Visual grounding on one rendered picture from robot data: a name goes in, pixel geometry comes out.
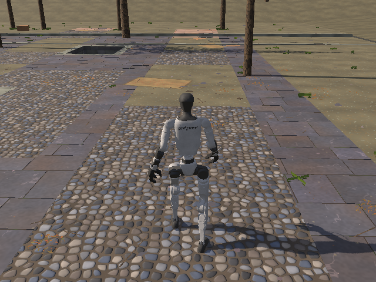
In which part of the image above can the robot right upper arm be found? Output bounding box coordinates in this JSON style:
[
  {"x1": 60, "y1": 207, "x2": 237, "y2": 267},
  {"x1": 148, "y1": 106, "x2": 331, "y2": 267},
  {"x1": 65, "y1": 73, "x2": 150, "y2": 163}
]
[{"x1": 199, "y1": 117, "x2": 216, "y2": 149}]

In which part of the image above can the robot right forearm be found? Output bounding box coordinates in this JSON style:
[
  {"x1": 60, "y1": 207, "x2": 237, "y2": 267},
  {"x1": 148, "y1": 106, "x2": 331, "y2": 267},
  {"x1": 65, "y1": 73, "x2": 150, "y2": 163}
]
[{"x1": 210, "y1": 140, "x2": 218, "y2": 156}]

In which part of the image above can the robot left upper arm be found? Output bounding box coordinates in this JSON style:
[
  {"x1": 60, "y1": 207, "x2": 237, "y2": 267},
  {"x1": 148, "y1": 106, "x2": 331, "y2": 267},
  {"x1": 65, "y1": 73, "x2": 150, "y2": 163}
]
[{"x1": 159, "y1": 119, "x2": 175, "y2": 152}]

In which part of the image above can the robot right hand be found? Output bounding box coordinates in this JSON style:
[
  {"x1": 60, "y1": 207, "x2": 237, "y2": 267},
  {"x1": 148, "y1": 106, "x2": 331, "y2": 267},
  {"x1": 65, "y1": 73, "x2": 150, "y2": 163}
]
[{"x1": 205, "y1": 153, "x2": 219, "y2": 163}]

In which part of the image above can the robot left shin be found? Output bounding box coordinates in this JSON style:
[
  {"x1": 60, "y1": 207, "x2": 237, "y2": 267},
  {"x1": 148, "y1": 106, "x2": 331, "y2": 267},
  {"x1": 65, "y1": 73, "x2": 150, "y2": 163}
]
[{"x1": 170, "y1": 185, "x2": 179, "y2": 221}]

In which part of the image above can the robot left hand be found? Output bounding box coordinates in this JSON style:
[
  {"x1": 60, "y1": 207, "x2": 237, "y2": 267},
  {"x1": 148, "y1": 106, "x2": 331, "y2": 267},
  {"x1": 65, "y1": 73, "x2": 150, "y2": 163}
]
[{"x1": 148, "y1": 168, "x2": 162, "y2": 183}]

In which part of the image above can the left robot foot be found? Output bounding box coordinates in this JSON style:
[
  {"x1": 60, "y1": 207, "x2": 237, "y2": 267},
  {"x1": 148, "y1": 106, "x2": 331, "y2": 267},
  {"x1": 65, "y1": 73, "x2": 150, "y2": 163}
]
[{"x1": 171, "y1": 215, "x2": 179, "y2": 229}]

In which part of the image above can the robot left forearm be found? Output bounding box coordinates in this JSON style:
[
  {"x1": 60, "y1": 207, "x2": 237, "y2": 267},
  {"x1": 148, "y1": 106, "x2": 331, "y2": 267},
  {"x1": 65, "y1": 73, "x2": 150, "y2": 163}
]
[{"x1": 150, "y1": 143, "x2": 164, "y2": 170}]

